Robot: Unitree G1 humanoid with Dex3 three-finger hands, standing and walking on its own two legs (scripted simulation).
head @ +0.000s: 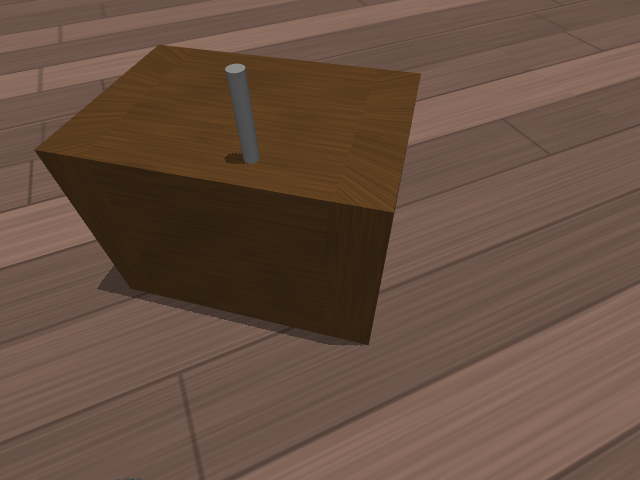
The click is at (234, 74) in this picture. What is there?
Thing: slim round
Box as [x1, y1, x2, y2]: [225, 64, 259, 162]
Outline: 231,64 228,65 225,68 243,159 246,162 254,162 259,158 245,68 241,64
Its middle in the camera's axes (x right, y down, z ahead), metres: -0.17 -0.27 +0.88
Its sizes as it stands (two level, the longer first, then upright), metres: 0.041 0.041 0.227
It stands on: a support 0.65 m high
